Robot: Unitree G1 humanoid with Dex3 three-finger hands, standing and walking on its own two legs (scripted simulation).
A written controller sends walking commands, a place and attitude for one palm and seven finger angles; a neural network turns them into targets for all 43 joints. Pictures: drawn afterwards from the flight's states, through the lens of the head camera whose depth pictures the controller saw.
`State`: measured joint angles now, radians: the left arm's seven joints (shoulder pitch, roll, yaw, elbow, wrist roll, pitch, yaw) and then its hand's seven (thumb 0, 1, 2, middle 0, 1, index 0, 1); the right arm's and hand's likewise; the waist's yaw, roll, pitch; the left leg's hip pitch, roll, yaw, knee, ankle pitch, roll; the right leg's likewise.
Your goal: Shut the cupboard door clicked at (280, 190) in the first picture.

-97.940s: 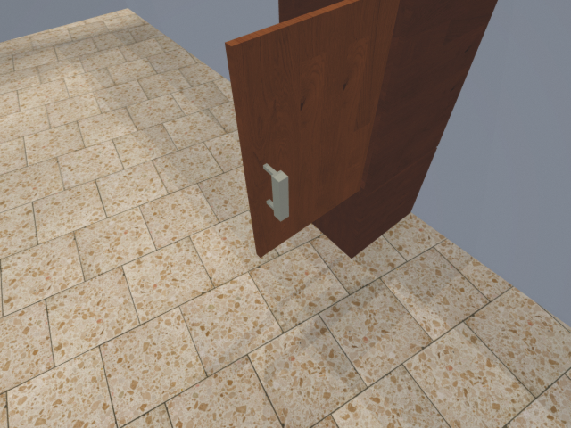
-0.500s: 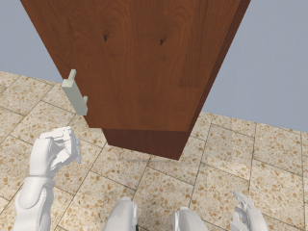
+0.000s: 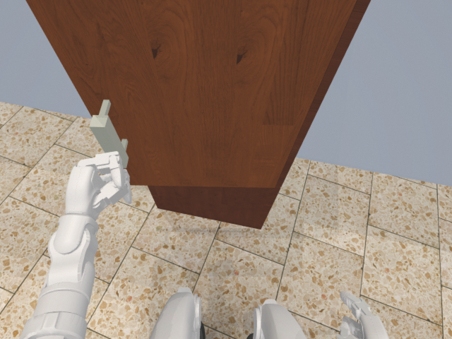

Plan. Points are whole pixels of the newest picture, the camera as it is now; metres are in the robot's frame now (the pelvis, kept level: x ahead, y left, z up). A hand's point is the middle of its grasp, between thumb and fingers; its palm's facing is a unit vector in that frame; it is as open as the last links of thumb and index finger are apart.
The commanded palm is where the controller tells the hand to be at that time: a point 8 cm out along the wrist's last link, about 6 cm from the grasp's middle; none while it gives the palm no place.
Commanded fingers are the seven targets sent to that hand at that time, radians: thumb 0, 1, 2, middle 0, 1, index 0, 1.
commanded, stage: bring the fist close to the handle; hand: left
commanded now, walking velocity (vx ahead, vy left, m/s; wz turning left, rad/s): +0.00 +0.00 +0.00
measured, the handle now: (113, 135) +0.47 +0.24 +0.03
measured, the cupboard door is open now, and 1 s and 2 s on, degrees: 11 8 0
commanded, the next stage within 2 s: push the door shut along its arc in 0.42 s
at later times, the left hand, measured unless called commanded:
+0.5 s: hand (127, 184) +0.36 +0.19 +0.04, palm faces +0.03 -1.00 -0.04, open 3.1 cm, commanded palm +0.34 +0.24 +0.04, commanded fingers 0.00 0.90 0.90 -1.30 -1.50 -1.30 -1.50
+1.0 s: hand (135, 156) +0.42 +0.18 +0.04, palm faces -0.08 -1.00 -0.06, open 3.1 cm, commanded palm +0.41 +0.22 +0.04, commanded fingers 0.00 0.90 0.90 -1.30 -1.50 -1.30 -1.50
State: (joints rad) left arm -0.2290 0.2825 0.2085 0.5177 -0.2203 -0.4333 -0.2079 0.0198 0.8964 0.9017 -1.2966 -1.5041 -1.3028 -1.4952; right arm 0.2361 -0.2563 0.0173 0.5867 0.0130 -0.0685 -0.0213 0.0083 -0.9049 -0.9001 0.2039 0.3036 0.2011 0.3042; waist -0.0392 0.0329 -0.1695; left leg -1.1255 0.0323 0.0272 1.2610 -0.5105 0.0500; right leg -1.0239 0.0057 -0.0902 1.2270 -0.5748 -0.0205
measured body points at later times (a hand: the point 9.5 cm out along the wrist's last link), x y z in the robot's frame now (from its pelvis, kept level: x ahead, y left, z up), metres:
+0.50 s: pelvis +0.00 -0.01 +0.00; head +0.10 +0.00 +0.44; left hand +0.35 +0.24 +0.04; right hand +0.13 -0.27 -0.11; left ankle +0.05 +0.09 -0.63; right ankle +0.01 -0.11 -0.63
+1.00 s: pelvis +0.00 -0.02 -0.01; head +0.11 -0.01 +0.43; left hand +0.42 +0.24 +0.04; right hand +0.08 -0.28 -0.13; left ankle +0.05 +0.09 -0.63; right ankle +0.01 -0.11 -0.63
